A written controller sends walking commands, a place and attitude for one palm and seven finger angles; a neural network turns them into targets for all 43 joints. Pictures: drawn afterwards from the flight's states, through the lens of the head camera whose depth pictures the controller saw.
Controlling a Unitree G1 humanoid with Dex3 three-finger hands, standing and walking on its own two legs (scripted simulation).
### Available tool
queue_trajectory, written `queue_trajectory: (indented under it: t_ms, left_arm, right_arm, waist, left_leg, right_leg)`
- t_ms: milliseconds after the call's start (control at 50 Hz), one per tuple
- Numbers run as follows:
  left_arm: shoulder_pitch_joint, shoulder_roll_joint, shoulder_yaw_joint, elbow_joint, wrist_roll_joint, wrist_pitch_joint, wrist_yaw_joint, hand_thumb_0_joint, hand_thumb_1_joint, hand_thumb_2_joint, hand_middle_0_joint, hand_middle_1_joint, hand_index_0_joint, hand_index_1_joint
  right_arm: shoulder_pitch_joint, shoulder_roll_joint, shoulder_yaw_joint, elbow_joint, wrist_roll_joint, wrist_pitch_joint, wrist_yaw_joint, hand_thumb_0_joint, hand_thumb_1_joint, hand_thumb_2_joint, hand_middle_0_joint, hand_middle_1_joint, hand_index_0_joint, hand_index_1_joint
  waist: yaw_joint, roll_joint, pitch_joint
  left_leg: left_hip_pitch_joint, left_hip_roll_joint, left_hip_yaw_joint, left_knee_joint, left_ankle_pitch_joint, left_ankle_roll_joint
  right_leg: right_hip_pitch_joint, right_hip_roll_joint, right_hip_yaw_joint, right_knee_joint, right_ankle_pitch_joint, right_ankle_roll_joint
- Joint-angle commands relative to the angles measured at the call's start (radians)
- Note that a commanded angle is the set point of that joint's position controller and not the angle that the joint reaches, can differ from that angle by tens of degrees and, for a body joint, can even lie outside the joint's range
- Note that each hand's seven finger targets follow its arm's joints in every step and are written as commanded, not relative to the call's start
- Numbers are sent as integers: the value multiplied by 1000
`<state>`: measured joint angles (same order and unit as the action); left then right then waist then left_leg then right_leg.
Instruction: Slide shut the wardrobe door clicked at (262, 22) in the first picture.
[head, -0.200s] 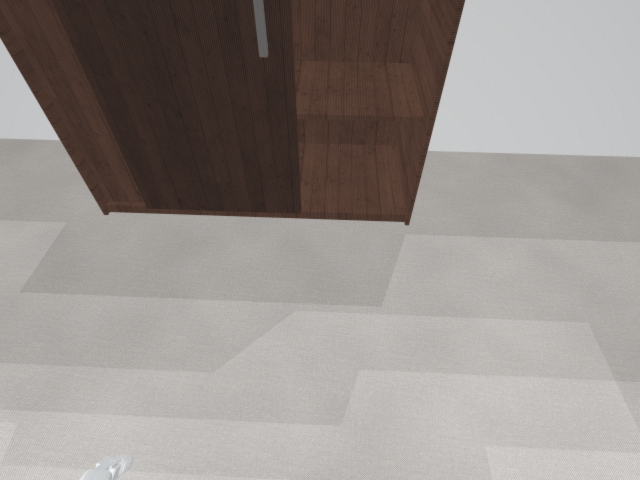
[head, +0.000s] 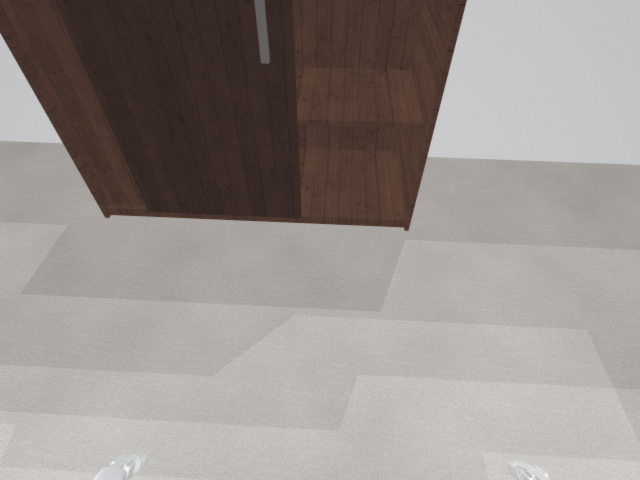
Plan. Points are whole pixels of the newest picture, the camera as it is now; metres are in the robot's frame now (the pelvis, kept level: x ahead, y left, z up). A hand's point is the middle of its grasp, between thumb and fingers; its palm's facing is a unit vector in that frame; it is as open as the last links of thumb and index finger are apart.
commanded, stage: stand and wait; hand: left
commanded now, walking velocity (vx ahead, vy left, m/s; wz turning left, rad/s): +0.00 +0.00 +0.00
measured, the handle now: out of the picture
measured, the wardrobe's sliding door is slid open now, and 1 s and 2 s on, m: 0.46 0.46 0.46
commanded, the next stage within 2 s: look at it before walking up in 0.68 s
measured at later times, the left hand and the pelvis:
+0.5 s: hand out of the picture +0.06 +0.24 -0.15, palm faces -0.02 -0.94 -0.35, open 7.4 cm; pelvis -0.01 -0.01 +0.01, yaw +0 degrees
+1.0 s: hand out of the picture +0.04 +0.24 -0.15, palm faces -0.03 -0.94 -0.33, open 7.4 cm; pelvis -0.03 +0.00 +0.01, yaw -1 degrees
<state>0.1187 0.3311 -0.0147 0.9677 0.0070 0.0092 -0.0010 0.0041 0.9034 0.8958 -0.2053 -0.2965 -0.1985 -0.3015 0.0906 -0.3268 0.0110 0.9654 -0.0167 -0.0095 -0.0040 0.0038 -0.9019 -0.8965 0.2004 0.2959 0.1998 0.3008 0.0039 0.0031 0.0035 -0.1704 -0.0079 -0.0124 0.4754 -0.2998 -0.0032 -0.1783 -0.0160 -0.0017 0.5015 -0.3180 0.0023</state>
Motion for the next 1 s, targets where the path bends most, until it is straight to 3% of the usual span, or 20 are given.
queue_trajectory:
  t_ms: [0,260,380,620,980]
  left_arm:
    - [-33,215,56,-62,4,-28,20,0,900,900,-200,-300,-200,-300]
    - [-26,215,57,-14,1,-29,17,0,900,900,-200,-300,-200,-300]
    - [-21,222,56,5,0,-33,16,0,900,900,-200,-300,-200,-300]
    - [-28,221,50,31,1,-32,13,0,900,900,-200,-300,-200,-300]
    - [-13,209,46,43,3,-32,12,0,900,900,-200,-300,-200,-300]
  right_arm:
    - [-39,-207,-58,-52,-1,-23,-18,0,-900,-900,200,300,200,300]
    - [-38,-208,-51,2,4,-23,-20,0,-900,-900,200,300,200,300]
    - [-28,-211,-48,24,7,-21,-18,0,-900,-900,200,300,200,300]
    - [-13,-214,-45,59,6,-21,-13,0,-900,-900,200,300,200,300]
    - [-1,-211,-45,76,9,-23,-10,0,-900,-900,200,300,200,300]
  waist:
    - [-6,-10,-89]
    - [0,-2,-61]
    - [-1,-29,-58]
    - [-3,-12,-12]
    - [-4,-6,-17]
  left_leg:
    - [50,113,-61,-48,385,41]
    - [50,118,-65,-92,335,33]
    - [56,119,-67,-102,298,29]
    - [32,120,-75,-144,212,25]
    - [34,125,-87,-161,201,28]
  right_leg:
    - [34,-99,80,-61,385,-43]
    - [57,-102,94,-113,360,-42]
    - [56,-107,104,-137,344,-44]
    - [24,-102,118,-183,214,-39]
    - [16,-98,117,-196,180,-34]
